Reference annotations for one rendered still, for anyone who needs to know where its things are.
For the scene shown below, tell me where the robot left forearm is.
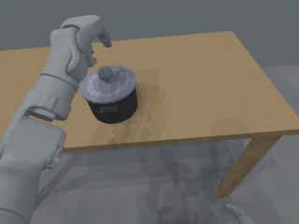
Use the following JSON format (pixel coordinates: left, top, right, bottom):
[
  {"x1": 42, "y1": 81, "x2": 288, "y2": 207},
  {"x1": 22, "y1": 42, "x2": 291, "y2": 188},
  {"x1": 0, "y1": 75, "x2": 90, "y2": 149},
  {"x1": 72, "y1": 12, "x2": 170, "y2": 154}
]
[{"x1": 0, "y1": 22, "x2": 92, "y2": 159}]

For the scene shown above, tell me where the pot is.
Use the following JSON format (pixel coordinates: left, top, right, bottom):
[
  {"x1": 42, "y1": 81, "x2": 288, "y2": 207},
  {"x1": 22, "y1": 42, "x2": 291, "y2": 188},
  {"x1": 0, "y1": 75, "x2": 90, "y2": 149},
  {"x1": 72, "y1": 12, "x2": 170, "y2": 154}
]
[{"x1": 87, "y1": 89, "x2": 138, "y2": 124}]

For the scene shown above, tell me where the left robot hand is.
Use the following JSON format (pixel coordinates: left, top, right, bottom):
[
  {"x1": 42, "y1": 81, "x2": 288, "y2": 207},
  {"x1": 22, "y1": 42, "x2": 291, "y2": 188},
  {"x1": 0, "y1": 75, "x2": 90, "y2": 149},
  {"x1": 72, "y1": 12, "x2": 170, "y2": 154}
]
[{"x1": 60, "y1": 14, "x2": 112, "y2": 68}]

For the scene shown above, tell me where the knob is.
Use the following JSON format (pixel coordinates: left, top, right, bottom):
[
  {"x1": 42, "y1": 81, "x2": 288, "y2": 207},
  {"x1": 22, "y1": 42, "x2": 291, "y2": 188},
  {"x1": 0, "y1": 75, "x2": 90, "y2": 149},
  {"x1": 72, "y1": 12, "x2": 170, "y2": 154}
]
[{"x1": 97, "y1": 66, "x2": 113, "y2": 81}]

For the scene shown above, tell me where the robot left upper arm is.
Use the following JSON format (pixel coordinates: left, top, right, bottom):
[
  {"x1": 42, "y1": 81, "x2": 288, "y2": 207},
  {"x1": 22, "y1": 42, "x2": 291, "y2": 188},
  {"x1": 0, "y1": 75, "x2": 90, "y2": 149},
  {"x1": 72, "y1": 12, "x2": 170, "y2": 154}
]
[{"x1": 0, "y1": 116, "x2": 66, "y2": 224}]

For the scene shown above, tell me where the right robot hand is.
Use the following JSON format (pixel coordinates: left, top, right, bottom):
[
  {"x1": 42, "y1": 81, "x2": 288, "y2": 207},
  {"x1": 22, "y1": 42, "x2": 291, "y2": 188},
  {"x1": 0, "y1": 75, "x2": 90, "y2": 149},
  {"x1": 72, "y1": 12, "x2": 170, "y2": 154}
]
[{"x1": 225, "y1": 203, "x2": 255, "y2": 224}]

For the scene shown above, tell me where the table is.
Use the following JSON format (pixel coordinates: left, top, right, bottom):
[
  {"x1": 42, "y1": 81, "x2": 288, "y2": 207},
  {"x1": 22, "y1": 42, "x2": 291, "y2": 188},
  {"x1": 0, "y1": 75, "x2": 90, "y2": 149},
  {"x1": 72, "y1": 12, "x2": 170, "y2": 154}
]
[{"x1": 0, "y1": 31, "x2": 299, "y2": 197}]

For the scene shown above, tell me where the lid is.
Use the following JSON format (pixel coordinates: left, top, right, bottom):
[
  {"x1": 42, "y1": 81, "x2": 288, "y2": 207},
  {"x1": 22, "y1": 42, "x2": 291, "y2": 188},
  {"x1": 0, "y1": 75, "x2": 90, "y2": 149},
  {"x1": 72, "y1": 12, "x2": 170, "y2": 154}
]
[{"x1": 79, "y1": 65, "x2": 136, "y2": 105}]

